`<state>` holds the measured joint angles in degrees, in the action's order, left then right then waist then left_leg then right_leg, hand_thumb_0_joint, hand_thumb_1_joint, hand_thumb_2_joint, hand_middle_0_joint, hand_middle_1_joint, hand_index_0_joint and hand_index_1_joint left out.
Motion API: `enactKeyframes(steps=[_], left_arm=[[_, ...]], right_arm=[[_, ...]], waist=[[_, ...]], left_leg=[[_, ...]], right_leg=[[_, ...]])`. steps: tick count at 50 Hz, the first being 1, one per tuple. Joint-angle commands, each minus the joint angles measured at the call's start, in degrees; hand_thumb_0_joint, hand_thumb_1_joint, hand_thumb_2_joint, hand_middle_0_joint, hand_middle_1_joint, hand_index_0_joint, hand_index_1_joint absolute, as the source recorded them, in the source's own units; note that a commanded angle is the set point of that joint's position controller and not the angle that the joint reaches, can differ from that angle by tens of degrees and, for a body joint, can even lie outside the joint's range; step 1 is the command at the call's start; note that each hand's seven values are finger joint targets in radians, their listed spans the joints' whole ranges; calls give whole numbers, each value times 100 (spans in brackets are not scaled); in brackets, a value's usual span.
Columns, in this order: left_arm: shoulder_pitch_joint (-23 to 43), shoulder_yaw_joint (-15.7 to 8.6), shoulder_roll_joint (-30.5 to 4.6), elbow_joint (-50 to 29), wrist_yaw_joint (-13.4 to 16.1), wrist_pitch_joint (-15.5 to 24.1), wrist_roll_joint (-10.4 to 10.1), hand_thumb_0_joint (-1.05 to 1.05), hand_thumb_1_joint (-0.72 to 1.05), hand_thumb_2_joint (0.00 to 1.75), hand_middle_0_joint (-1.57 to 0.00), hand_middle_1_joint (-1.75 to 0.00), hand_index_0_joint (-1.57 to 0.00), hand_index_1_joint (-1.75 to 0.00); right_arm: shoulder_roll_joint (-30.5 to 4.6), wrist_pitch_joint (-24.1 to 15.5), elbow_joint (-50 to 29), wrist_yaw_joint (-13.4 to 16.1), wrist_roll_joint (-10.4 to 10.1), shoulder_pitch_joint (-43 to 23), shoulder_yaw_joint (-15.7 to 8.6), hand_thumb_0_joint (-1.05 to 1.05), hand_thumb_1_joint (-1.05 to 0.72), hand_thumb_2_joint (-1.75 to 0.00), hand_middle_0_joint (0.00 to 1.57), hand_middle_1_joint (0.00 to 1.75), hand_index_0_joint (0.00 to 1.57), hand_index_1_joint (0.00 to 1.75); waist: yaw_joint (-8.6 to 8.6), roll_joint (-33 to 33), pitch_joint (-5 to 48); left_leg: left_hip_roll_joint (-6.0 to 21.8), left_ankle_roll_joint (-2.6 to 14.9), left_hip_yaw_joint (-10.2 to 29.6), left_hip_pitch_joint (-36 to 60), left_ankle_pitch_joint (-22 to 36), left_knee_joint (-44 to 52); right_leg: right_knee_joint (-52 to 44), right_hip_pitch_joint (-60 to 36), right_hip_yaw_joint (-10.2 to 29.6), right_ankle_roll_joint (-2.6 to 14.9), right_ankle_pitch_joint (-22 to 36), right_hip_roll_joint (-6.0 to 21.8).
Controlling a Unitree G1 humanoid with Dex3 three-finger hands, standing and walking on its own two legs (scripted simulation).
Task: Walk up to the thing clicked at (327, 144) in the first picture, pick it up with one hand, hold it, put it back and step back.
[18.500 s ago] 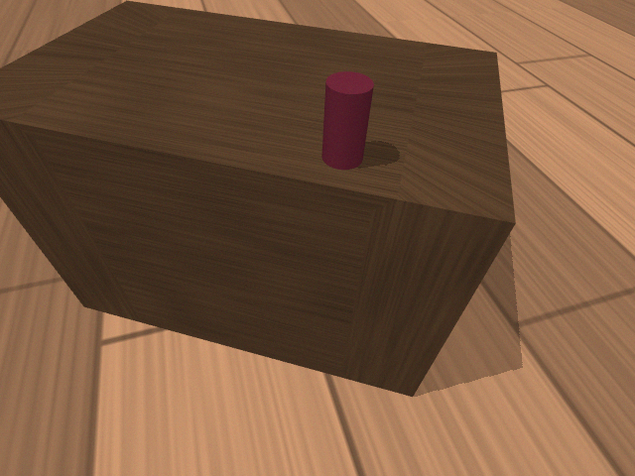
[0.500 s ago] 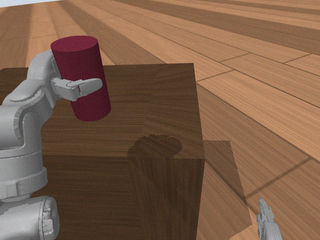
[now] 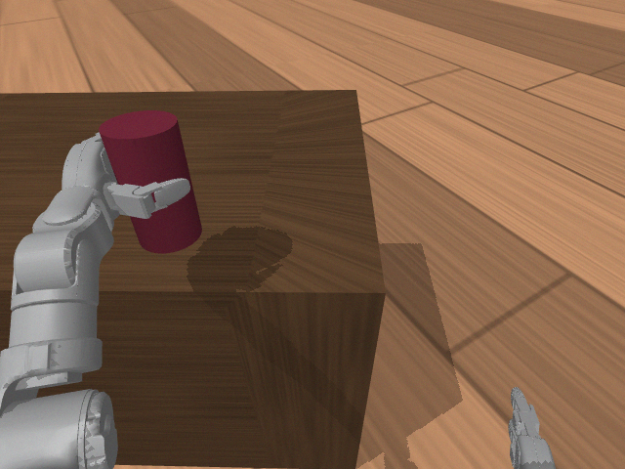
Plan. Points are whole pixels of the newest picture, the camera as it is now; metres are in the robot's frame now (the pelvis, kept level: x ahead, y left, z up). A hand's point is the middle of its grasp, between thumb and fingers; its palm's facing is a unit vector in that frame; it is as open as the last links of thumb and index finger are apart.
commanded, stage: crouch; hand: left
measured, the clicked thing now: (156, 184) +0.40 +0.19 +0.21
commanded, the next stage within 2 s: lower in 0.58 s
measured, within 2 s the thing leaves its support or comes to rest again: neither
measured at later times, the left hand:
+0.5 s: hand (151, 169) +0.44 +0.20 +0.21, palm faces +0.18 -0.98 +0.00, open 11.0 cm
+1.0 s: hand (160, 197) +0.44 +0.21 +0.16, palm faces +0.20 -0.98 -0.01, open 11.0 cm
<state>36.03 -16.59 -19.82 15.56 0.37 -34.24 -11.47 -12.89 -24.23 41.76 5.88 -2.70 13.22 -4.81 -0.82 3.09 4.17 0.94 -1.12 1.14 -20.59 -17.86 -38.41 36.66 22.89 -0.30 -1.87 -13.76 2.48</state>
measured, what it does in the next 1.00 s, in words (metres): stands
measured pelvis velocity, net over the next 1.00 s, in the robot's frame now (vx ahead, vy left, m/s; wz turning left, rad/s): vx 0.03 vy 0.00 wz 0.00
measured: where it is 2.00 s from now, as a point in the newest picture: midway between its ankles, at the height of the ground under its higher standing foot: outside the picture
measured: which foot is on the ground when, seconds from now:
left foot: down 0.00-1.00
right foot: down 0.00-1.00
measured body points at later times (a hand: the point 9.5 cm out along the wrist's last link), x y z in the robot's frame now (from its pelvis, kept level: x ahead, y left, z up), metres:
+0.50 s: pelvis +0.02 +0.01 +0.00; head +0.01 -0.01 +0.45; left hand +0.42 +0.26 +0.22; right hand +0.19 -0.24 -0.06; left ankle +0.03 +0.13 -0.72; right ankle +0.06 -0.14 -0.72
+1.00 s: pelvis +0.03 +0.00 +0.01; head +0.02 -0.01 +0.46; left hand +0.43 +0.26 +0.17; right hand +0.19 -0.24 -0.06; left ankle +0.03 +0.13 -0.72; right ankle +0.06 -0.14 -0.72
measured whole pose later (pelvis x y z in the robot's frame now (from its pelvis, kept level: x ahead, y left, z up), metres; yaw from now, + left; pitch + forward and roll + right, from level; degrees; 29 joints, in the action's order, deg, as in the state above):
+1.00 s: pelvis +0.03 +0.00 +0.01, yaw +0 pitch +2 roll -1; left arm 34.0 -17.1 -19.8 34.4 -2.1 -11.7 -9.0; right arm -11.3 -19.7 39.9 3.6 -1.0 12.7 -2.1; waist -2.2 1.9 3.8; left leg 1.2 -0.9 1.1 -19.2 -17.9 -34.7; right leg 32.4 21.3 -0.5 -2.0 -13.5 2.2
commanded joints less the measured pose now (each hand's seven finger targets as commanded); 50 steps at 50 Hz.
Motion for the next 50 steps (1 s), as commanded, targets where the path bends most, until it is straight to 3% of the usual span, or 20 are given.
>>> enactKeyframes(steps=[1,9,11,13,17,18,20,21,24,26,27,31,32,34,36,37,38,44,47,50], left_arm=[[4187,-633,-1857,-2317,1,1188,-93,0,10,131,-125,-143,-127,-144],[3969,-665,-1815,-1728,-184,1444,-117,0,11,134,-128,-147,-131,-148],[3720,-413,-1477,-1291,-224,1446,-91,0,10,133,-128,-146,-130,-147],[3996,-598,-1744,-1474,-217,1571,-89,0,11,132,-129,-146,-131,-147],[3729,-564,-1601,-962,-226,1660,-66,0,10,133,-128,-146,-130,-146],[3837,-377,-1451,-1082,-247,1721,-47,0,9,132,-128,-145,-130,-146],[3725,-747,-1836,-884,-200,1788,-28,0,7,132,-129,-146,-131,-147],[3860,-485,-1570,-1097,-223,1856,-29,0,9,132,-128,-145,-130,-146],[3754,-770,-1841,-949,-180,2011,-16,0,8,134,-129,-147,-132,-148],[4026,-552,-1668,-1196,-176,2123,24,0,8,135,-129,-147,-131,-148],[3940,-739,-1854,-1059,-138,2152,23,0,8,134,-129,-147,-131,-148],[3970,-787,-1954,-1154,-115,2346,73,0,7,133,-128,-146,-130,-147],[3732,-677,-1712,-892,-134,2333,43,0,6,134,-128,-147,-130,-148],[3859,-693,-1823,-968,-150,2425,48,0,9,135,-128,-147,-130,-147],[3817,-403,-1595,-915,-203,2470,117,0,7,132,-132,-149,-134,-149],[3605,-461,-1568,-437,-227,2483,90,0,10,134,-132,-149,-134,-150],[3617,-386,-1503,-534,-252,2529,74,0,11,134,-133,-150,-134,-151],[3584,-359,-1519,-279,-288,2843,73,0,11,135,-131,-150,-133,-150],[3661,-508,-1700,-131,-243,3050,40,0,13,137,-130,-150,-132,-151],[3710,-560,-1762,-105,-225,3297,64,0,12,135,-129,-150,-132,-150]], right_arm=[[-562,-414,-978,124,57,-994,-118,0,55,-5,5,5,5,5],[-622,-452,-857,189,121,-590,-180,0,56,-5,5,5,5,5],[-410,-442,-919,141,100,-642,10,0,56,-5,5,5,5,5],[-542,-417,-901,112,111,-511,-114,0,56,-5,5,5,5,5],[-592,-355,-910,22,104,-411,-112,0,57,-5,5,5,5,5],[-486,-362,-999,-29,90,-475,-17,0,57,-5,5,5,5,5],[-706,-332,-1092,-21,110,-385,-177,0,56,-5,5,5,5,5],[-559,-319,-1143,-73,88,-578,-83,0,56,-5,5,5,5,5],[-645,-268,-1087,-104,94,-511,-158,0,56,-5,5,5,5,5],[-579,-247,-1261,-122,101,-676,-103,0,56,-5,5,5,5,5],[-611,-218,-1124,-102,101,-642,-150,0,56,-5,5,5,5,5],[-608,-154,-1207,-79,126,-666,-133,0,55,-5,5,5,5,5],[-465,-128,-1100,-100,116,-609,-27,0,54,-5,5,5,5,5],[-616,-85,-1083,-81,118,-581,-157,0,55,-5,5,5,5,5],[-351,-68,-1056,-131,114,-667,90,0,54,-5,5,5,5,5],[-490,-31,-971,-121,125,-538,-12,0,54,-6,5,5,5,5],[-462,-7,-902,-128,114,-606,-21,0,54,-5,5,5,5,5],[-440,71,-1006,-196,123,-539,81,0,55,-5,5,5,5,5],[-703,112,-1137,-159,118,-689,-119,0,55,-5,5,5,5,5],[-539,190,-1170,-144,126,-628,39,0,54,-5,5,5,5,5]], waist=[[41,279,2297],[-214,11,2082],[-144,161,1870],[-106,202,2017],[-104,99,1738],[-45,270,1758],[-89,89,2053],[-1,219,2023],[11,198,2071],[-10,265,2448],[-11,128,2198],[-51,156,2426],[-40,91,2208],[-135,152,2254],[-58,410,2156],[-218,270,1958],[-117,322,1936],[-171,258,2111],[-248,111,2010],[-215,198,2229]], left_leg=[[-200,141,-90,675,601,662],[-200,181,-114,884,1031,589],[-218,165,-138,820,1167,593],[-186,140,-112,838,1241,631],[-125,89,-64,821,1375,691],[-105,64,-34,854,1357,722],[-95,67,-39,1002,1657,650],[-128,70,-53,911,1608,669],[-125,66,-55,876,1650,679],[-137,74,-75,1046,1855,638],[-164,113,-95,855,1664,661],[-166,123,-112,955,1763,668],[-165,124,-110,865,1789,668],[-167,128,-126,952,1756,682],[-145,90,-103,986,1685,761],[-114,88,-103,1007,1635,764],[-120,99,-92,918,1622,793],[-118,122,-104,995,1556,834],[-120,143,-103,919,1354,853],[-113,127,-100,996,1547,798]], right_leg=[[-555,-865,-290,127,418,-208],[-547,-734,-284,101,892,-226],[-542,-643,-289,121,995,-219],[-531,-712,-300,138,1022,-229],[-503,-586,-355,166,1022,-271],[-499,-554,-374,185,978,-280],[-487,-717,-363,172,1184,-275],[-494,-795,-354,177,1181,-269],[-507,-903,-337,182,1208,-255],[-507,-1045,-307,176,1418,-235],[-557,-1040,-292,153,1309,-227],[-569,-1235,-276,141,1447,-205],[-554,-1200,-287,139,1470,-214],[-600,-1090,-269,138,1472,-208],[-612,-973,-296,179,1342,-226],[-651,-774,-309,174,1279,-248],[-652,-823,-311,179,1302,-249],[-708,-904,-294,171,1290,-238],[-735,-885,-280,159,1152,-241],[-692,-951,-267,166,1304,-241]])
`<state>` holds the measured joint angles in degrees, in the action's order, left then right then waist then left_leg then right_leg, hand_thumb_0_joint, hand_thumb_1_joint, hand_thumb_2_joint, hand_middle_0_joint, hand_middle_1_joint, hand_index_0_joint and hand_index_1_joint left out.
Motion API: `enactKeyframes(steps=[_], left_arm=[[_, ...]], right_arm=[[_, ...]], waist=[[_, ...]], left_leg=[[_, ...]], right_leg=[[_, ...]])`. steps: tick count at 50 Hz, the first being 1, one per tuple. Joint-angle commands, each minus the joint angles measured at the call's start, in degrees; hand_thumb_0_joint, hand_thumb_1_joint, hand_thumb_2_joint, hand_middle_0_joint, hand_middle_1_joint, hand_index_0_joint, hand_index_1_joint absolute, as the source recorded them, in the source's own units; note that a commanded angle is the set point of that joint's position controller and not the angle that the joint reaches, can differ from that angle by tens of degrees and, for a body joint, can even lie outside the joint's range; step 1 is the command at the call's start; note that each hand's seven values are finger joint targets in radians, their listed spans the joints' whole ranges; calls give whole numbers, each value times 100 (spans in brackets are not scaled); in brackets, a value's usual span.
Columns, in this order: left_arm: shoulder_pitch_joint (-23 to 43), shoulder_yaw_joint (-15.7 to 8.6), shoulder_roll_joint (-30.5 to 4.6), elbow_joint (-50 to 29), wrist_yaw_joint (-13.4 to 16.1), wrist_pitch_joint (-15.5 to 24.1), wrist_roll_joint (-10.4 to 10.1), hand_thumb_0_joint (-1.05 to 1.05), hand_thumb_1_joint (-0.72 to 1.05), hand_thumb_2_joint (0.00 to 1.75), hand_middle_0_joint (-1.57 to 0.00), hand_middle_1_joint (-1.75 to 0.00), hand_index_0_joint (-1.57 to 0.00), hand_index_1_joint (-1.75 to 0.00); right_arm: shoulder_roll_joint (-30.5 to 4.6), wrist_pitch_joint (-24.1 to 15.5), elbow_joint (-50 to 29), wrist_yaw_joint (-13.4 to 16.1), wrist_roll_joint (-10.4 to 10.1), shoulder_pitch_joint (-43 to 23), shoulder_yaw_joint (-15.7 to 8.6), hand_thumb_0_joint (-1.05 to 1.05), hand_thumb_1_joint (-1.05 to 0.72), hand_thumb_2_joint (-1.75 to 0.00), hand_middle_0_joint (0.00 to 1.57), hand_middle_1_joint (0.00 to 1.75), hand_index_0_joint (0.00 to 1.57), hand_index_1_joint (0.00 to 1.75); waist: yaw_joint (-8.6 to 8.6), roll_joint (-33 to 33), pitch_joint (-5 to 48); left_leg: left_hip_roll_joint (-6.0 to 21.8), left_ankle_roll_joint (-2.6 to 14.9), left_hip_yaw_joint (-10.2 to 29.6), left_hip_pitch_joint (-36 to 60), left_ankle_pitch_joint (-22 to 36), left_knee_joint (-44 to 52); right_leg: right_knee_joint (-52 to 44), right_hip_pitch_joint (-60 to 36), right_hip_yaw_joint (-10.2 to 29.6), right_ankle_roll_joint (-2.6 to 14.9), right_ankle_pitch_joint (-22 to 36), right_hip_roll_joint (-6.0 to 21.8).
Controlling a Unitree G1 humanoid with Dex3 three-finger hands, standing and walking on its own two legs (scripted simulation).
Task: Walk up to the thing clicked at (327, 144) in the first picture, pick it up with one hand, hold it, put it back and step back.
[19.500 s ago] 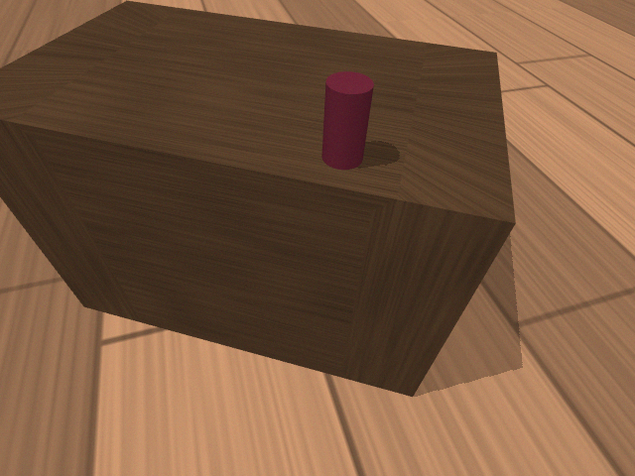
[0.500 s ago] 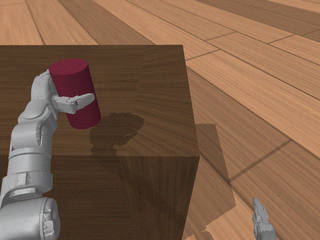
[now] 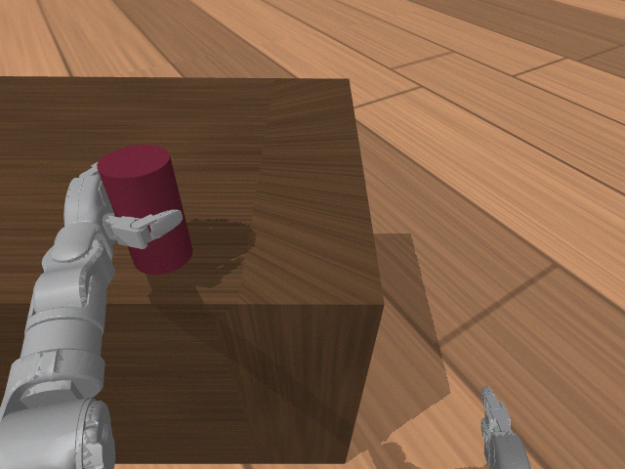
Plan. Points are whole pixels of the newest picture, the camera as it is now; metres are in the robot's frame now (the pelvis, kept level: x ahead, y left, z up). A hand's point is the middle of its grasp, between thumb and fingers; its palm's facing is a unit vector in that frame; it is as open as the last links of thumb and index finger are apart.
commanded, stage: lower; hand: left
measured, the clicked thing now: (150, 212) +0.42 +0.20 +0.14
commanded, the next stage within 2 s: loosen in 0.38 s
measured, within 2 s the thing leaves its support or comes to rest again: rests again in 1.12 s
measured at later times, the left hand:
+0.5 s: hand (148, 219) +0.42 +0.21 +0.13, palm faces +0.19 -0.98 +0.01, open 11.0 cm
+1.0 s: hand (145, 208) +0.43 +0.21 +0.14, palm faces +0.19 -0.98 +0.03, open 13.6 cm
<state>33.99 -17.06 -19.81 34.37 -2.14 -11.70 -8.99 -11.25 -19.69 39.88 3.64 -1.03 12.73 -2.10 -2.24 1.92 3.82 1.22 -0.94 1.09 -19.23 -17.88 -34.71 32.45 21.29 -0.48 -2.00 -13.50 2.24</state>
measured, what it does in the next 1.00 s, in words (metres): stands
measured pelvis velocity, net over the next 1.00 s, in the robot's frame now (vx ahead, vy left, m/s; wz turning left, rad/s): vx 0.00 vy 0.00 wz -0.01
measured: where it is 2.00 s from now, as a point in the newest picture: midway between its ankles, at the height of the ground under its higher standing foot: outside the picture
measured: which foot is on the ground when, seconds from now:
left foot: down 0.00-1.00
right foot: down 0.00-1.00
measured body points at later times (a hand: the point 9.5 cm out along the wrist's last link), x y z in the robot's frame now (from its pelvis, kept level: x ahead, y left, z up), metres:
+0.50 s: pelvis +0.00 +0.00 +0.00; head +0.01 +0.00 +0.45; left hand +0.40 +0.26 +0.13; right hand +0.16 -0.25 -0.08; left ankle +0.00 +0.13 -0.73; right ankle +0.03 -0.14 -0.73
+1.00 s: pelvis +0.00 +0.00 +0.00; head +0.01 +0.01 +0.45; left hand +0.41 +0.27 +0.14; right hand +0.15 -0.24 -0.08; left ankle +0.00 +0.13 -0.73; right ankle +0.03 -0.14 -0.73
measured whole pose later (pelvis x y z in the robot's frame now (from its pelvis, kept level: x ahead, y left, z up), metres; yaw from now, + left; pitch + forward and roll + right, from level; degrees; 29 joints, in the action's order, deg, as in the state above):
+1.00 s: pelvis +0.00 +0.00 +0.00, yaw +0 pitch +5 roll -1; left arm 37.2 -16.8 -20.9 46.4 -3.3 5.9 -10.4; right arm -11.2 -9.7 33.5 3.5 -1.6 13.9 -1.3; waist -2.7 0.3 4.0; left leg 1.4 -0.8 0.9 -23.5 -18.4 -37.0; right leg 34.0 25.4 -0.2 -2.1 -13.5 2.0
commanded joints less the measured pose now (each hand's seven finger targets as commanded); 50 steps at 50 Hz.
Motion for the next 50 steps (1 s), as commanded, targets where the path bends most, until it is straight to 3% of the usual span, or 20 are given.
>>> enactKeyframes(steps=[1,4,8,11,15,18,20,21,24,25,29,31,33,34,36,40,42,44,49,50], left_arm=[[3955,-500,-1751,-2089,25,1145,-189,0,12,135,-129,-149,-131,-149],[3959,-675,-1970,-1983,52,1363,-202,0,11,135,-129,-150,-132,-150],[3766,-395,-1715,-1610,6,1560,-137,0,12,133,-127,-147,-130,-147],[3778,-562,-1914,-1511,-13,1703,-195,0,10,134,-129,-149,-131,-148],[3612,-306,-1582,-1262,-55,1822,-190,0,10,131,-126,-145,-128,-145],[3586,-486,-1804,-1148,-17,1931,-184,0,8,132,-127,-147,-130,-147],[3579,-424,-1746,-1068,-50,2023,-188,0,8,132,-126,-146,-129,-146],[3379,-214,-1383,-752,-95,2020,-206,0,8,132,-126,-146,-129,-146],[3357,-263,-1572,-699,-107,2095,-169,0,8,131,-128,-146,-130,-146],[3396,-141,-1390,-680,-124,2124,-175,0,11,124,-132,-143,-134,-142],[3389,-327,-1605,-513,-78,2176,-212,0,-15,92,-112,-117,-117,-114],[3599,-171,-1404,-837,-101,2223,-226,0,-22,76,-104,-106,-109,-103],[3374,-200,-1418,-469,-78,2204,-211,0,-34,65,-99,-98,-103,-95],[3588,-113,-1351,-973,-84,2256,-229,0,-37,61,-96,-93,-100,-91],[3246,-176,-1388,-297,-54,2191,-197,0,-48,56,-89,-85,-93,-82],[3549,-69,-1369,-599,-37,2216,-148,0,-54,44,-66,-64,-68,-63],[2773,-157,-1298,280,-29,2098,-132,0,-59,40,-62,-60,-64,-59],[3283,23,-1199,-492,-77,2196,-134,0,-57,37,-58,-53,-60,-53],[2641,-230,-1381,191,-78,2063,-117,0,-58,34,-51,-47,-52,-47],[2936,3,-1175,-290,-107,2106,-113,0,-57,31,-50,-44,-51,-44]], right_arm=[[-679,-210,-997,81,-50,-712,-242,0,54,-5,5,5,5,5],[-725,-95,-959,98,-44,-571,-272,0,54,-5,5,5,5,5],[-577,65,-1088,79,-56,-708,-123,0,55,-5,5,5,5,5],[-740,151,-1147,90,-55,-549,-288,0,54,-5,5,5,5,5],[-642,246,-1091,74,-67,-628,-195,0,54,-5,5,5,5,5],[-720,306,-1310,74,-62,-656,-250,0,54,-5,5,5,5,5],[-717,373,-1073,78,-62,-514,-275,0,54,-5,5,5,5,5],[-658,367,-1202,69,-70,-654,-190,0,54,-5,5,5,5,5],[-647,466,-1064,81,-75,-526,-195,0,54,-5,5,5,5,5],[-679,474,-1235,71,-70,-491,-194,0,54,-5,5,5,5,5],[-745,548,-1252,77,-73,-399,-261,0,53,-4,5,5,5,5],[-657,544,-1421,69,-83,-435,-176,0,53,-4,5,5,5,5],[-703,595,-1257,86,-67,-302,-226,0,53,-4,5,5,5,5],[-601,559,-1516,59,-86,-556,-103,0,53,-4,5,5,5,5],[-658,620,-1334,70,-91,-444,-175,0,52,-4,5,5,5,5],[-707,624,-1455,66,-86,-508,-212,0,53,-5,5,5,5,5],[-719,652,-1287,67,-88,-350,-227,0,53,-5,5,5,5,5],[-656,632,-1647,38,-84,-606,-127,0,54,-5,5,5,5,5],[-852,725,-1543,30,-75,-276,-309,0,53,-5,5,5,5,5],[-621,722,-1649,14,-82,-381,-129,0,54,-5,5,5,5,5]], waist=[[-36,352,2381],[-56,374,2361],[-32,510,2140],[-123,455,2293],[-130,456,2203],[-129,304,2207],[-210,328,2008],[-221,141,1933],[-186,346,1899],[-311,264,1981],[-251,63,1781],[-275,246,2131],[-294,226,1784],[-149,307,2058],[-201,113,1655],[-168,387,1929],[-178,-60,1324],[-142,316,1844],[-124,-178,1383],[-90,102,1698]], left_leg=[[-157,109,-99,832,1575,424],[-156,106,-122,774,1591,400],[-146,89,-119,723,1437,455],[-139,108,-130,731,1395,449],[-106,94,-109,789,1538,429],[-107,119,-113,658,1362,429],[-127,144,-148,558,1231,398],[-115,157,-125,551,1216,394],[-129,149,-138,517,1154,371],[-112,153,-133,632,1120,370],[-134,183,-137,332,818,393],[-126,164,-141,632,901,383],[-104,139,-127,475,995,347],[-111,132,-110,556,1014,383],[-113,146,-108,283,830,389],[-56,100,-34,445,625,453],[-80,146,-64,97,493,454],[-85,113,-81,368,624,432],[-103,162,-139,11,619,406],[-126,148,-164,133,729,384]], right_leg=[[-260,-866,-234,176,1324,-202],[-257,-898,-219,178,1351,-192],[-309,-753,-231,201,1201,-203],[-317,-846,-222,185,1213,-195],[-275,-674,-235,204,1309,-215],[-291,-774,-233,186,1160,-216],[-307,-600,-187,174,1098,-198],[-281,-542,-206,173,1080,-214],[-253,-421,-202,182,1036,-195],[-259,-336,-204,185,1016,-201],[-312,-393,-203,161,753,-188],[-273,-354,-200,175,820,-193],[-247,-222,-215,187,887,-205],[-229,-405,-227,196,883,-207],[-247,-302,-231,188,720,-209],[-232,-231,-236,213,541,-230],[-279,-152,-240,194,409,-233],[-251,-190,-210,215,541,-215],[-264,-250,-203,194,488,-229],[-247,-317,-180,200,584,-211]])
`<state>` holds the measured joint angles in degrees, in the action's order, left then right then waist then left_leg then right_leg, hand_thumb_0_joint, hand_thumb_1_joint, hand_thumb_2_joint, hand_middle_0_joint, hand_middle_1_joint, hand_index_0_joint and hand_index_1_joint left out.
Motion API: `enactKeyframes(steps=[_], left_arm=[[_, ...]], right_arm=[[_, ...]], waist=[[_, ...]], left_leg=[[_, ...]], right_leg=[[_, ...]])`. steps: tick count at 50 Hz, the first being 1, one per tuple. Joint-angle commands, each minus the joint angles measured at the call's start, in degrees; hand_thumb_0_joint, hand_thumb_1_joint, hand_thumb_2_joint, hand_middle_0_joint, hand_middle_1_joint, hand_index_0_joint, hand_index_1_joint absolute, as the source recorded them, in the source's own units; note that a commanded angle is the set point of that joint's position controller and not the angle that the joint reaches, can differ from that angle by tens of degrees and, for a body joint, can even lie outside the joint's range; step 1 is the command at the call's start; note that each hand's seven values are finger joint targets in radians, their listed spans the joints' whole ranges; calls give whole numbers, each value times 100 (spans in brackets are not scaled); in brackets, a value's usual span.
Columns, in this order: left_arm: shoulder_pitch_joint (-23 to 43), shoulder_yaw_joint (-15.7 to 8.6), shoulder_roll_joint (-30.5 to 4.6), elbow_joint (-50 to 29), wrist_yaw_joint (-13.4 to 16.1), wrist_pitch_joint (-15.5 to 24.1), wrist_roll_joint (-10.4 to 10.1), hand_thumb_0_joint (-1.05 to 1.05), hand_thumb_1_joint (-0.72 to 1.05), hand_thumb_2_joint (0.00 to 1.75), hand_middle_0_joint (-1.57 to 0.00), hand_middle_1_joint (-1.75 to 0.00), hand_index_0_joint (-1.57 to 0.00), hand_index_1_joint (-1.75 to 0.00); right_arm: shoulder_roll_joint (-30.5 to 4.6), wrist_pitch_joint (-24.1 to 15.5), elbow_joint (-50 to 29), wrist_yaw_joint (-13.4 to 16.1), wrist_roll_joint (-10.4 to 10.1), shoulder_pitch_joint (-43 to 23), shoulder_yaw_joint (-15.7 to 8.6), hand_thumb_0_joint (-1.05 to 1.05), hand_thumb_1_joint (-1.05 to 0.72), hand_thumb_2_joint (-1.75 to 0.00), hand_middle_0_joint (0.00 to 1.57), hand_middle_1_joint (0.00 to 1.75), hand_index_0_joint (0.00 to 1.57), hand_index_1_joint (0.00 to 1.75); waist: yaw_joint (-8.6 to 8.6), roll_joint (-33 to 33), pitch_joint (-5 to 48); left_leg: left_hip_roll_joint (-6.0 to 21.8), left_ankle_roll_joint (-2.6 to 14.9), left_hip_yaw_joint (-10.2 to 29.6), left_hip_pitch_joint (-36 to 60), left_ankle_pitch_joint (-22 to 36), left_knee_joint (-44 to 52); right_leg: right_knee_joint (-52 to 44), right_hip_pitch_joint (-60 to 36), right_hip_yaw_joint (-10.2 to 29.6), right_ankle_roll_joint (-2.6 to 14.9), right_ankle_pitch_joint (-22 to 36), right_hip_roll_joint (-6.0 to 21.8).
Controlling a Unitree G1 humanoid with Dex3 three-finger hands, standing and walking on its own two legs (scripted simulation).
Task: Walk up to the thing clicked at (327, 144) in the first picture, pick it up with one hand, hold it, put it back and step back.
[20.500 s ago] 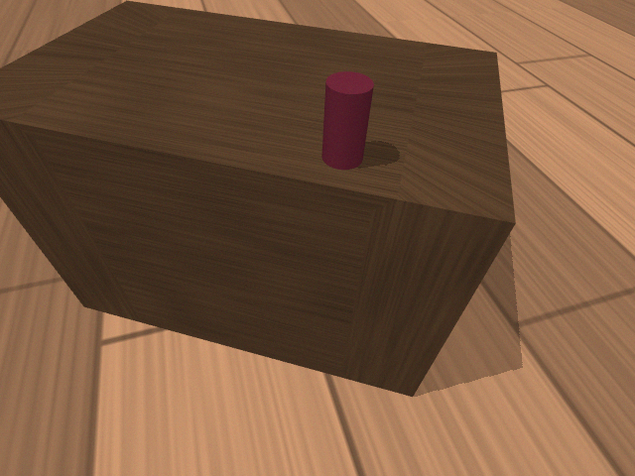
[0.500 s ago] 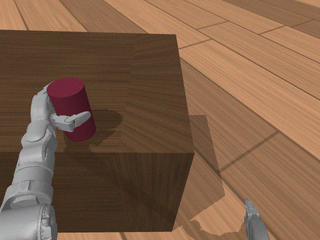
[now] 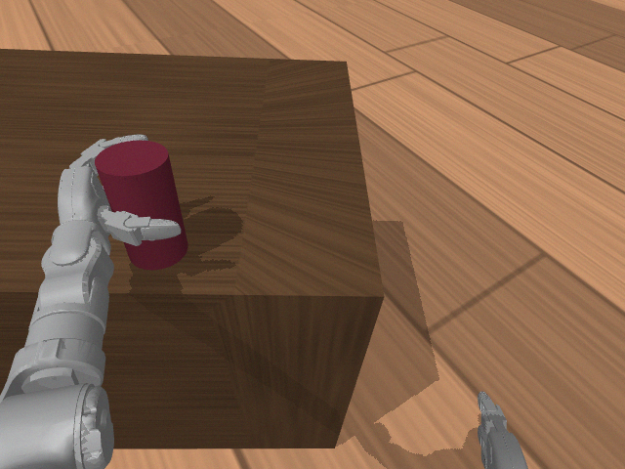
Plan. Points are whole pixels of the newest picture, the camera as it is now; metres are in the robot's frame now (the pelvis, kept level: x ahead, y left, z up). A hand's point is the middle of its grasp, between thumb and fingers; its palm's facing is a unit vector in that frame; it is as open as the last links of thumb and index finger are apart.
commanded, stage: withdraw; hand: left
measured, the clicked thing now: (147, 208) +0.43 +0.21 +0.12
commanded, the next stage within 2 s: rise in 0.46 s
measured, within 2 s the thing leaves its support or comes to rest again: rests again in 0.12 s
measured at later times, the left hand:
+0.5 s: hand (52, 154) +0.44 +0.30 +0.20, palm faces +0.30 -0.95 +0.01, open 17.0 cm
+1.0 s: hand out of the picture +0.43 +0.40 +0.20, palm faces +0.53 -0.80 -0.27, open 17.6 cm
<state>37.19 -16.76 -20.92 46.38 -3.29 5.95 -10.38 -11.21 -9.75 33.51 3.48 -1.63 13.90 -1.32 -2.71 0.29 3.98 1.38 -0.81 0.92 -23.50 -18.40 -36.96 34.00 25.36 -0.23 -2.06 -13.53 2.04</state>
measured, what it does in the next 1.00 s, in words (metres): stands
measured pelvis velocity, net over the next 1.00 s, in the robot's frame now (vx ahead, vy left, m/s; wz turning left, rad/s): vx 0.03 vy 0.01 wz -0.02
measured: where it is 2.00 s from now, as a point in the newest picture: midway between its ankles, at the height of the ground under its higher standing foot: outside the picture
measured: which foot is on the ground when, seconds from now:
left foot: down 0.00-1.00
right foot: down 0.00-1.00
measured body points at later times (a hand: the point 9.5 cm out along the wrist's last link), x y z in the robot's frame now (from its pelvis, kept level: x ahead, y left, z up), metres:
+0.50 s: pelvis +0.02 +0.00 +0.00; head +0.02 +0.01 +0.45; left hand +0.42 +0.35 +0.20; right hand +0.17 -0.26 -0.06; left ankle +0.00 +0.13 -0.72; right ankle +0.04 -0.15 -0.72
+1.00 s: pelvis +0.03 +0.01 +0.01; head +0.06 +0.02 +0.46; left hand +0.40 +0.44 +0.22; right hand +0.18 -0.26 -0.06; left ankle +0.00 +0.13 -0.72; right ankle +0.04 -0.14 -0.72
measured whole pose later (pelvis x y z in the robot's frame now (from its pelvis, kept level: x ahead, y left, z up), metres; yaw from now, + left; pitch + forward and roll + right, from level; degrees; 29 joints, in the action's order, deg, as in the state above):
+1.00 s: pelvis +0.03 +0.01 +0.01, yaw -1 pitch +7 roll -1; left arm 38.0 -28.7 -44.0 51.1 -4.2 1.0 0.7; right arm -15.3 -8.6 29.1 0.3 -2.5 17.8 -2.9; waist -1.6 1.2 5.0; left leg 1.6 -0.3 -0.2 -20.4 -18.5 -31.9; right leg 27.0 21.8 0.5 -2.4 -12.2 1.8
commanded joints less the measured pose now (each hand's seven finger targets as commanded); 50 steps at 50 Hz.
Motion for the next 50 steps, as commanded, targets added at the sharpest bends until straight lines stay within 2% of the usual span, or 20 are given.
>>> enactKeyframes(steps=[1,3,4,6,11,12,14,20,29,30,31,32,33,35,36,37,39,44,46,50], left_arm=[[2665,-26,-1010,-1395,1,321,16,0,-57,29,-47,-41,-48,-41],[2195,-260,-1209,-802,31,205,26,0,-57,28,-43,-38,-44,-38],[2179,-23,-910,-1200,-3,238,13,0,-59,24,-39,-33,-40,-33],[2480,-15,-1020,-1427,2,277,38,0,-53,26,-33,-32,-34,-32],[2454,-424,-1557,-1597,93,233,74,0,-56,17,-20,-20,-21,-19],[2620,-630,-1902,-1842,81,258,51,0,-56,17,-20,-20,-22,-20],[2754,-712,-2115,-2074,14,238,80,0,-54,18,-19,-20,-20,-19],[2925,-1223,-3043,-1731,-325,-133,66,0,-55,10,-10,-11,-11,-10],[3871,-673,-3145,-70,-1419,-556,25,0,-59,5,-6,-5,-7,-5],[4796,-928,-4570,-1482,-1078,-339,718,0,-55,1,-7,-5,-8,-4],[4144,-1008,-4489,-80,-826,-434,783,0,-55,1,-8,-6,-10,-5],[3249,-614,-3689,994,-805,-555,804,0,-55,1,-8,-8,-10,-6],[3197,-417,-3319,835,-786,-519,811,0,-56,3,-7,-9,-9,-7],[3194,-676,-3955,976,-576,-470,971,0,-56,2,-7,-7,-9,-6],[4103,-1131,-4930,-267,-440,-340,1071,0,-54,2,-6,-7,-8,-6],[3838,-1305,-5091,211,-398,-350,1167,0,-52,1,-6,-7,-9,-5],[2974,-1098,-4483,842,-355,-359,1204,0,-59,4,-7,-5,-6,-5],[3405,-1423,-4770,-754,-126,-70,1198,0,-58,3,-7,-4,-6,-4],[2145,-1453,-4344,-344,-32,-118,1147,0,-58,3,-7,-4,-6,-4],[1302,-1428,-3866,-2107,78,-30,981,0,-58,2,-7,-3,-7,-4]], right_arm=[[-664,-269,-1050,26,-24,-524,-247,0,53,-5,5,5,5,5],[-964,-213,-897,83,-10,-113,-516,0,53,-5,5,5,5,5],[-565,-231,-977,4,-51,-460,-162,0,53,-5,5,5,5,5],[-764,-200,-968,45,-46,-432,-355,0,54,-5,5,5,5,5],[-745,-160,-1331,56,-57,-248,-311,0,55,-5,5,5,5,5],[-1073,-157,-1428,111,-56,-242,-598,0,54,-5,5,5,5,5],[-633,-140,-1375,78,-75,-144,-217,0,55,-5,5,5,5,5],[-830,-140,-1346,178,-137,-351,-366,0,55,-5,5,5,5,5],[-926,-362,-812,206,-153,-683,-132,0,58,-5,5,5,5,5],[-1403,-392,-1248,215,-76,-778,-562,0,57,-5,5,5,5,5],[-1298,-323,-443,192,-43,-146,-475,0,54,-5,5,5,5,5],[-979,-295,-167,86,-68,-52,-183,0,55,-5,5,5,5,5],[-981,-338,-635,26,-84,-336,-223,0,56,-5,5,5,5,5],[-1354,-328,-683,38,-63,-293,-516,0,55,-5,5,5,5,5],[-1472,-295,-1085,3,-59,-368,-569,0,58,-5,5,5,5,5],[-1502,-285,-1196,-26,-53,-109,-601,0,57,-5,5,5,5,5],[-1254,-240,-1482,-117,-82,-316,-339,0,54,-6,5,5,5,5],[-999,-189,-1489,-246,-116,-230,-271,0,54,-6,5,5,5,5],[-1205,-186,-1362,-255,-105,28,-499,0,53,-7,5,5,5,5],[-1172,-143,-1075,-371,-110,150,-552,0,52,-7,5,5,5,5]], waist=[[-95,228,1748],[-221,-141,1420],[-2,2,1243],[-98,195,1590],[-14,166,1676],[-48,159,1900],[72,344,1950],[-14,502,1878],[-294,645,1619],[-17,1434,2429],[-224,1213,1871],[-215,520,863],[-257,290,996],[-182,207,1428],[67,609,2376],[-41,566,2266],[59,61,2023],[346,1296,2708],[254,1087,2183],[434,1457,1969]], left_leg=[[-131,130,-149,686,776,590],[-124,168,-155,505,754,580],[-148,158,-145,315,645,648],[-128,136,-137,620,739,614],[-140,114,-155,621,1007,576],[-151,131,-168,710,1059,542],[-192,139,-197,639,1160,533],[-176,125,-168,701,1421,579],[-81,93,-26,877,1348,733],[-140,-49,-128,1502,1832,745],[-120,-54,-141,1255,1769,709],[-81,-4,-99,650,1382,830],[-89,31,-98,638,1287,853],[-93,35,-93,757,1419,776],[-116,8,-104,1104,1740,762],[-131,-16,-134,1078,2055,683],[-111,-18,-144,664,2396,724],[-62,-156,-166,1476,3244,650],[-10,-170,-130,1489,3191,709],[95,-248,-69,1793,3671,741]], right_leg=[[-384,-661,-219,213,589,-204],[-413,-608,-213,181,590,-206],[-421,-677,-222,201,477,-201],[-379,-529,-213,220,562,-199],[-356,-874,-215,205,762,-191],[-368,-964,-176,196,837,-174],[-379,-1214,-167,184,943,-146],[-478,-1289,-138,200,1176,-143],[-546,-519,-237,276,953,-236],[-549,-774,-231,269,1406,-160],[-563,-626,-269,267,1317,-198],[-628,-450,-328,254,971,-265],[-664,-504,-285,235,953,-242],[-652,-631,-285,223,1061,-217],[-658,-1022,-259,246,1290,-213],[-622,-1139,-247,243,1560,-197],[-570,-1477,-248,241,1961,-193],[-534,-1420,-248,325,2088,-201],[-633,-1193,-314,340,1873,-247],[-682,-940,-403,383,1691,-295]])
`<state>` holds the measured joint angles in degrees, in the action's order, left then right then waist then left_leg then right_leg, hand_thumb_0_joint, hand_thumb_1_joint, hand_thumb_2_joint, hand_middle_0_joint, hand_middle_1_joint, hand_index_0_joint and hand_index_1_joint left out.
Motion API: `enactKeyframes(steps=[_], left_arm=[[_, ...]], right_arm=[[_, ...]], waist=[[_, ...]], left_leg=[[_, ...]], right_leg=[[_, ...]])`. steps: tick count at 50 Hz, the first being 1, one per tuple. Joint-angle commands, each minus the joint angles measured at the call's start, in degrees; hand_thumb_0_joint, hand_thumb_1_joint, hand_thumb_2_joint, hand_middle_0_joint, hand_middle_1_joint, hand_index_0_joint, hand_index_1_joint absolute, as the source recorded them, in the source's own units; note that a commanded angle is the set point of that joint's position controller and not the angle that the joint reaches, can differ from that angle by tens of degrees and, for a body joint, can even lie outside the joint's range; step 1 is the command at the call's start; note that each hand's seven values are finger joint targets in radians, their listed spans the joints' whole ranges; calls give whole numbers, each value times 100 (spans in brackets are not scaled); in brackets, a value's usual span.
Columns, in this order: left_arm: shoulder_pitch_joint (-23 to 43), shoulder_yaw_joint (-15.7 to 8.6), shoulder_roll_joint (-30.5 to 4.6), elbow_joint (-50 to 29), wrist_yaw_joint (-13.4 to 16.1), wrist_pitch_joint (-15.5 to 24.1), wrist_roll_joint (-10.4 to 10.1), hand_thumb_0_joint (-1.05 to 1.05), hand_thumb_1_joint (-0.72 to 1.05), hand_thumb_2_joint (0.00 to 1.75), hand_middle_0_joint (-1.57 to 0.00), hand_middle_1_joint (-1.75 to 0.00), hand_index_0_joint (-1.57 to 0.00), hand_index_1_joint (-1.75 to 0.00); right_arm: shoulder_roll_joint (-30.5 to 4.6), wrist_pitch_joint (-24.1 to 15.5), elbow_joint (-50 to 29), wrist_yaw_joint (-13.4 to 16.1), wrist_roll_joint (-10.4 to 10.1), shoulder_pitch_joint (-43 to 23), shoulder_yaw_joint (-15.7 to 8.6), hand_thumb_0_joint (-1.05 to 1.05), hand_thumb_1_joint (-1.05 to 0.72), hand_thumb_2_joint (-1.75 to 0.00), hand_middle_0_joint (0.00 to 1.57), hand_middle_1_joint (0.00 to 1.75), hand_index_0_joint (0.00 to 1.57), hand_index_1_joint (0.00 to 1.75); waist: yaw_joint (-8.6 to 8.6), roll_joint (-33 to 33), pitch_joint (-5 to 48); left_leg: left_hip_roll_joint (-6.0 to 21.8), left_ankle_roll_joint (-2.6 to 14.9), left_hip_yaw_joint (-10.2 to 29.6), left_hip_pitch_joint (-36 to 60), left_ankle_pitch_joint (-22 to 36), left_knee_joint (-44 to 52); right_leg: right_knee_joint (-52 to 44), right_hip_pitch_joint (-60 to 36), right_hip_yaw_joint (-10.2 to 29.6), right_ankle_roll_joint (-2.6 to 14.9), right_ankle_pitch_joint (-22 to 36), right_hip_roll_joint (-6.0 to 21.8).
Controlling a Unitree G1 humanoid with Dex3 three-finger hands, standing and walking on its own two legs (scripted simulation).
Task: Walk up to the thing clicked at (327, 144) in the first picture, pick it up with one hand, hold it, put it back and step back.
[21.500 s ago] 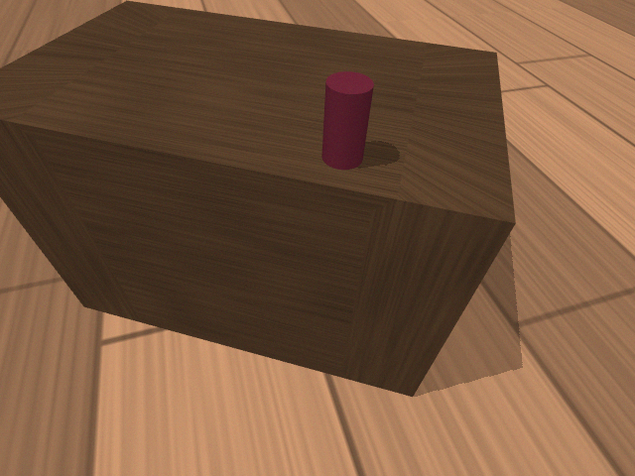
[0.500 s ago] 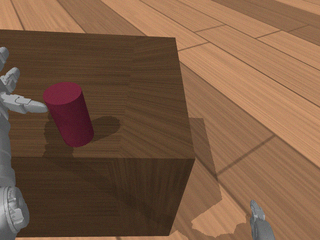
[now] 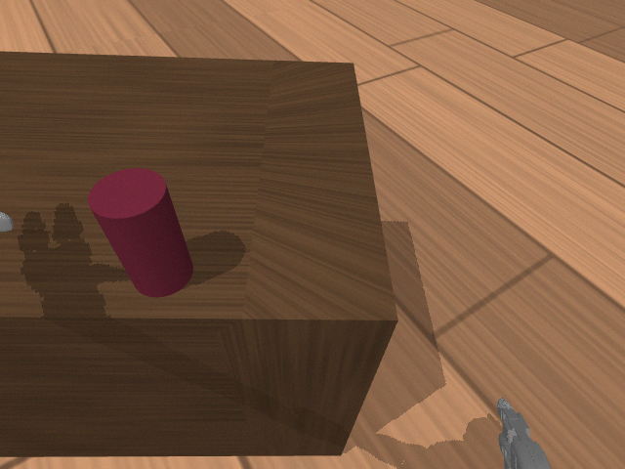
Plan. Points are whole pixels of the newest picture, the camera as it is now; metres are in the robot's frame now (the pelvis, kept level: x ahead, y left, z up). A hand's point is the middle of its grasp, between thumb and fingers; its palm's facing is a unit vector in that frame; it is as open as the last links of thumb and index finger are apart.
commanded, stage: sink last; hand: left
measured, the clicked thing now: (147, 237) +0.38 +0.21 +0.11
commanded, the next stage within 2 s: home in 0.90 s
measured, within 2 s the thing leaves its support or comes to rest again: neither
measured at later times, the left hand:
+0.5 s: hand out of the picture +0.19 +0.25 +0.22, palm faces +0.49 -0.75 -0.45, open 17.5 cm
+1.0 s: hand out of the picture +0.15 +0.24 +0.19, palm faces +0.46 -0.75 -0.47, open 17.6 cm
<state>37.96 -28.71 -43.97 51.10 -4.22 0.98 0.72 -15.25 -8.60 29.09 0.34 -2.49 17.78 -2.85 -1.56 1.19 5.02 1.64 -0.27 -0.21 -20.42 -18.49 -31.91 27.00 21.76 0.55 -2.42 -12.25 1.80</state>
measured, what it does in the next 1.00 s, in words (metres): stands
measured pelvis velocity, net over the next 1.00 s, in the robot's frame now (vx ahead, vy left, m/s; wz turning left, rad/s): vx -0.02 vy -0.03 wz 0.05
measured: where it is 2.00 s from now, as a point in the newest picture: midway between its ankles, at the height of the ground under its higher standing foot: outside the picture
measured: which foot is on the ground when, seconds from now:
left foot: down 0.00-1.00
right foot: down 0.00-1.00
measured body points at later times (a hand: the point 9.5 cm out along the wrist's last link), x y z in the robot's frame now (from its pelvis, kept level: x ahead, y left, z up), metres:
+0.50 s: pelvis +0.00 -0.02 +0.00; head +0.00 -0.05 +0.45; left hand +0.16 +0.29 +0.24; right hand +0.18 -0.28 -0.09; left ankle -0.03 +0.11 -0.73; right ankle +0.01 -0.16 -0.73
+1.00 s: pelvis -0.02 -0.03 +0.00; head -0.03 -0.06 +0.45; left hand +0.12 +0.28 +0.22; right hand +0.15 -0.30 -0.07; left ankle -0.03 +0.11 -0.73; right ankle +0.01 -0.16 -0.73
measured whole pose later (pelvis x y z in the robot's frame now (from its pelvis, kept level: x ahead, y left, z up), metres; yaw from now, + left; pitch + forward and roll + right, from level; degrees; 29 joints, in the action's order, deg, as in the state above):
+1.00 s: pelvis -0.02 -0.03 +0.00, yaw +3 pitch -4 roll +0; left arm -23.5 -25.0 -22.7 -17.4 0.5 20.7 -3.9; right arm -13.1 -8.6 32.6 2.6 -1.6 16.1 -11.1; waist 3.7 3.0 -2.1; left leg 1.2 -1.9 2.2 -8.5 -15.1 -27.0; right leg 28.5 11.7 -1.9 -0.9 -13.2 2.4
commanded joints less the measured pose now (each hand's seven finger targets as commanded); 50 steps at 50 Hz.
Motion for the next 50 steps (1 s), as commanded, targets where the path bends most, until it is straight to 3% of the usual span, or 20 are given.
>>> enactKeyframes(steps=[1,2,3,4,5,8,11,16,18,21,22,23,26,30,31,35,36,37,45,50], left_arm=[[644,-261,-1451,-2454,190,403,-135,0,-57,2,-7,-4,-7,-4],[779,-46,-1123,-3743,202,493,-218,0,-57,2,-7,-3,-7,-4],[69,-209,-1090,-3375,245,448,-223,0,-57,2,-7,-4,-7,-4],[44,-177,-988,-4811,284,533,-315,0,-56,1,-7,-4,-7,-4],[-749,-111,-651,-4249,305,485,-318,0,-56,1,-7,-3,-7,-3],[-1137,-404,-740,-6249,433,607,-405,0,-54,0,-6,-3,-7,-3],[-2296,-636,-486,-6557,541,673,-437,0,-55,1,-7,-5,-7,-4],[-3367,-308,436,-7986,611,1013,-542,0,-54,1,-6,-5,-7,-4],[-4100,-532,377,-7807,641,1082,-543,0,-54,2,-6,-5,-7,-5],[-4696,-268,810,-8381,603,1313,-564,0,-54,2,-6,-5,-6,-5],[-5081,-593,543,-8223,627,1334,-561,0,-54,2,-6,-5,-6,-5],[-5072,-210,913,-8543,577,1427,-573,0,-53,2,-5,-5,-6,-5],[-5663,-127,1106,-8635,525,1589,-601,0,-54,2,-5,-4,-6,-4],[-5582,-114,1140,-8512,510,1743,-574,0,-55,3,-6,-4,-6,-5],[-5532,119,1342,-8760,486,1808,-578,0,-55,2,-6,-5,-6,-5],[-5650,149,1331,-8825,504,1981,-534,0,-56,3,-6,-5,-5,-5],[-5835,-183,1075,-8647,551,1993,-525,0,-56,3,-6,-5,-6,-5],[-5842,-13,1191,-8669,543,2027,-522,0,-55,4,-6,-5,-5,-5],[-5665,-451,917,-7967,628,2218,-512,0,-60,6,-7,-6,-6,-7],[-5599,-136,1196,-7819,590,2316,-510,0,-61,7,-8,-7,-6,-8]], right_arm=[[-762,-233,-559,-84,-31,-33,-400,0,51,-7,5,5,5,5],[-527,-248,-671,-135,-47,-344,-232,0,51,-7,6,5,5,5],[-592,-215,-340,-128,-39,-128,-334,0,51,-7,6,5,5,5],[-518,-205,-429,-139,-72,-312,-351,0,51,-6,5,5,5,5],[-588,-191,-173,-126,-52,-202,-409,0,51,-6,6,5,5,5],[-778,-138,-266,-77,-28,-414,-641,0,52,-6,6,5,5,5],[-883,-50,53,18,25,-498,-901,0,51,-6,6,5,5,5],[-569,-8,-33,157,63,-807,-847,0,52,-6,6,5,5,5],[-682,-22,-164,232,72,-810,-977,0,52,-6,6,5,5,5],[-384,6,-79,222,80,-724,-849,0,53,-6,6,5,5,5],[-762,-11,-227,278,73,-600,-1176,0,52,-6,6,5,5,5],[-468,-5,-232,235,68,-625,-938,0,53,-6,6,5,5,5],[-343,-7,-300,213,28,-541,-895,0,52,-6,6,5,5,5],[-410,-53,-266,243,45,-378,-1008,0,51,-6,6,5,5,5],[-242,-95,-527,219,40,-534,-808,0,51,-6,6,5,5,5],[-293,-194,-690,236,78,-823,-817,0,51,-6,6,5,5,5],[-483,-161,-244,263,110,-507,-1099,0,50,-6,6,5,5,5],[-375,-191,-480,243,90,-809,-934,0,51,-6,6,6,5,6],[-628,-300,-500,276,99,-719,-1169,0,49,-7,6,5,5,5],[-481,-395,-717,236,36,-648,-996,0,46,-8,6,5,5,5]], waist=[[234,1224,1575],[389,1348,1559],[282,1182,1388],[427,1294,1493],[277,1082,1242],[386,1011,1332],[400,636,890],[470,298,631],[425,51,429],[522,106,177],[453,-17,125],[506,83,42],[550,6,-308],[409,-100,-471],[422,-127,-440],[528,-65,-271],[531,-49,-288],[589,-55,-392],[566,-174,-576],[548,19,-524]], left_leg=[[85,-294,47,1369,3681,255],[66,-287,53,1345,3415,328],[52,-254,37,1265,3315,314],[27,-229,19,1340,3194,388],[20,-214,6,1269,3149,354],[-1,-196,8,1378,3163,384],[-56,-139,-36,1053,2571,490],[-159,-34,-84,999,2011,581],[-220,33,-142,983,1831,570],[-245,41,-172,912,1676,623],[-240,54,-161,945,1637,642],[-260,55,-162,899,1540,662],[-304,85,-188,816,1214,732],[-332,127,-180,850,681,817],[-331,129,-175,858,699,834],[-357,128,-178,886,723,829],[-349,127,-168,849,737,805],[-364,122,-172,802,659,866],[-337,115,-142,717,189,1059],[-280,99,-128,752,315,1179]], right_leg=[[-32,-565,-502,398,1521,-284],[-36,-661,-497,410,1401,-275],[-60,-632,-493,390,1419,-269],[-40,-785,-486,395,1424,-267],[-33,-739,-491,382,1441,-260],[-20,-964,-481,360,1554,-276],[-27,-1178,-462,342,1409,-246],[-45,-1344,-451,282,1239,-194],[-128,-1359,-420,212,1204,-137],[-122,-1296,-422,211,1094,-100],[-137,-1296,-434,196,1063,-107],[-149,-1264,-452,204,980,-91],[-256,-1120,-454,178,685,-58],[-397,-914,-411,150,175,-30],[-397,-946,-422,143,192,-22],[-388,-1085,-407,141,190,16],[-379,-1126,-398,148,198,12],[-418,-1116,-417,149,70,14],[-590,-1185,-404,166,-477,-31],[-492,-1292,-452,189,-204,-85]])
